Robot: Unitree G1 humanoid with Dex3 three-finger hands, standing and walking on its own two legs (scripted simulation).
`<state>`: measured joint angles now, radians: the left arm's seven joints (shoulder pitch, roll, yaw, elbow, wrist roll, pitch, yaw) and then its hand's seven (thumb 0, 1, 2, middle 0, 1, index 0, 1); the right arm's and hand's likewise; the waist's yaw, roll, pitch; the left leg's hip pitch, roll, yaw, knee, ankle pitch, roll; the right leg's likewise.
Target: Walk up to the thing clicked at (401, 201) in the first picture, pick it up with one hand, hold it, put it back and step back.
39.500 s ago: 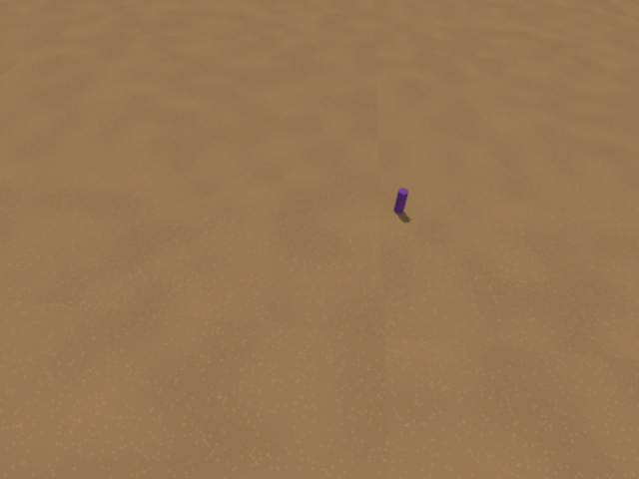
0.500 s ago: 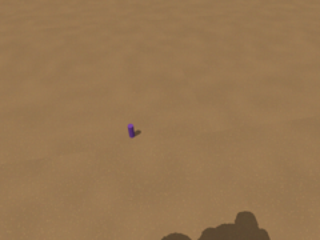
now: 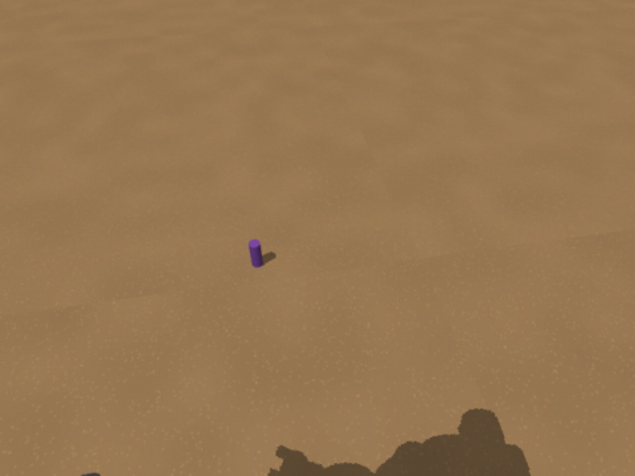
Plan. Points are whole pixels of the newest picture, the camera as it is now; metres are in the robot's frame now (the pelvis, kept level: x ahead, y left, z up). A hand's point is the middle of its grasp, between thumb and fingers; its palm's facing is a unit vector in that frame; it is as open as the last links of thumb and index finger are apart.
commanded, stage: step back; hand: left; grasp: from above
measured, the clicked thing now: (255, 253) +1.03 +0.24 -0.70
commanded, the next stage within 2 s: stand in 0.40 s
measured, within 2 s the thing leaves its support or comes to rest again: neither
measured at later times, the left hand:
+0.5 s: hand out of the picture +0.13 +0.29 -0.14, palm faces +0.05 -0.94 -0.35, open 7.4 cm
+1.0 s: hand out of the picture +0.08 +0.27 -0.13, palm faces +0.00 -0.94 -0.35, open 7.4 cm
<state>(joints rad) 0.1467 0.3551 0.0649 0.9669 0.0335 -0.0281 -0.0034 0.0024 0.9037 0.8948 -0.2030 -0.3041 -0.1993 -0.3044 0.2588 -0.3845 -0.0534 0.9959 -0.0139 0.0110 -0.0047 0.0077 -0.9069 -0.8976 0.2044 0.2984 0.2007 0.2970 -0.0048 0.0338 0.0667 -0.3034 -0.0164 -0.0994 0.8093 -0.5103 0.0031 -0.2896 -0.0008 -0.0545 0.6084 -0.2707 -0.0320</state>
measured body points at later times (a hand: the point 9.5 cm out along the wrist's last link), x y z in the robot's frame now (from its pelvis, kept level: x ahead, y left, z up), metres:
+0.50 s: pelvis +0.04 +0.03 +0.01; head +0.05 +0.04 +0.46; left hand +0.12 +0.34 -0.12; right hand +0.15 -0.26 -0.11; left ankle +0.03 +0.15 -0.73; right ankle +0.04 -0.11 -0.73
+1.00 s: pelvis +0.01 +0.01 +0.02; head +0.01 +0.01 +0.47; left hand +0.08 +0.32 -0.11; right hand +0.10 -0.28 -0.11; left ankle +0.03 +0.15 -0.73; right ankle +0.04 -0.11 -0.73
